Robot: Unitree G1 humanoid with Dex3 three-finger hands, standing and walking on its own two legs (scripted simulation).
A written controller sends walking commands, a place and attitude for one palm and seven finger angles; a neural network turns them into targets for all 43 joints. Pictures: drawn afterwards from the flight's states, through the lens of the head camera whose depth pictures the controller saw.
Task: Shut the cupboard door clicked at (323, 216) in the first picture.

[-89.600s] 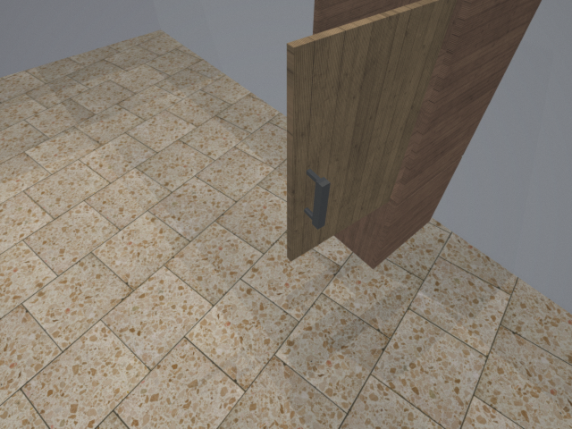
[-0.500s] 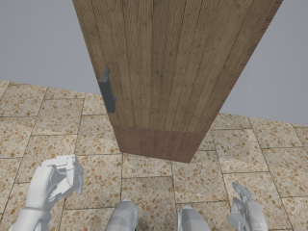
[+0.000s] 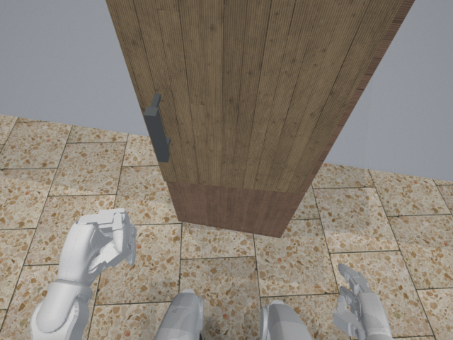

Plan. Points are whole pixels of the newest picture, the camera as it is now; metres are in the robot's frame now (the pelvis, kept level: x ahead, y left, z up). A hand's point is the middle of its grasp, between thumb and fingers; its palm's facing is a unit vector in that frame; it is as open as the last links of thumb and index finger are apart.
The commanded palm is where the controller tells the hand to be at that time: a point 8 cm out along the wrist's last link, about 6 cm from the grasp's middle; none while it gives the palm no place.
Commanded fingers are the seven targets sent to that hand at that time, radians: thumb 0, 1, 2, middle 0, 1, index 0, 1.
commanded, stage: bring the fist close to the handle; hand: left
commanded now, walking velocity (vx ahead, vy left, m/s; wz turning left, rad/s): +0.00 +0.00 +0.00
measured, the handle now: (160, 129) +0.49 +0.17 +0.04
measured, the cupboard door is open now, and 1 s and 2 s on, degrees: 4 4 0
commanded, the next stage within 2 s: push the door shut along its arc in 1.16 s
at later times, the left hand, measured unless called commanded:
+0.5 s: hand (159, 198) +0.34 +0.14 +0.05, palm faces -0.08 -1.00 -0.03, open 3.1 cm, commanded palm +0.33 +0.20 +0.05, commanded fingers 0.00 0.90 0.90 -1.30 -1.50 -1.30 -1.50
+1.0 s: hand (172, 172) +0.40 +0.13 +0.04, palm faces -0.05 -1.00 -0.03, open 3.1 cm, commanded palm +0.37 +0.19 +0.04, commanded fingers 0.00 0.90 0.90 -1.30 -1.50 -1.30 -1.50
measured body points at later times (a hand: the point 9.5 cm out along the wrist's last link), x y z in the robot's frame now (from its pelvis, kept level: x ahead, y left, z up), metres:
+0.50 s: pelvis +0.00 +0.00 +0.01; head +0.10 +0.00 +0.45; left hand +0.34 +0.20 +0.05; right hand +0.15 -0.25 -0.09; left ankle +0.04 +0.11 -0.61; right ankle +0.02 -0.12 -0.61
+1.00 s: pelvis +0.00 -0.01 +0.01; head +0.11 -0.01 +0.45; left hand +0.39 +0.19 +0.04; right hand +0.11 -0.27 -0.11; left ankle +0.04 +0.11 -0.61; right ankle +0.02 -0.12 -0.61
